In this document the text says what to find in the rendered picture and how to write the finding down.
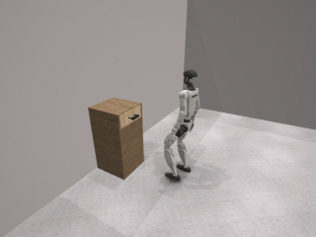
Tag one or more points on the robot right foot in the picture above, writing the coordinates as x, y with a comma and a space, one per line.
181, 167

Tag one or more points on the left robot upper arm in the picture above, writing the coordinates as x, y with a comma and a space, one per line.
183, 101

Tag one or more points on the robot torso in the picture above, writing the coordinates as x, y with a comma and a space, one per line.
191, 106

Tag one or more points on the cabinet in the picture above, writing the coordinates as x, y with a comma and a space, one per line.
119, 151

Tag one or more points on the right robot upper arm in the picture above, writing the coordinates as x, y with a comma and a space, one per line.
197, 103

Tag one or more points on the handle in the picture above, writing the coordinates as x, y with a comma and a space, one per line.
135, 117

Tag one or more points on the drawer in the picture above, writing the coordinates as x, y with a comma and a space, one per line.
125, 118

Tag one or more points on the robot left forearm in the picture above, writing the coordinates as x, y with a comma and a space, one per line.
178, 123

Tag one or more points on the left robot hand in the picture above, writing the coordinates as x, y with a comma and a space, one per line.
171, 137

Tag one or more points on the robot right forearm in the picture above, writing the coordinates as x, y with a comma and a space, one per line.
194, 115

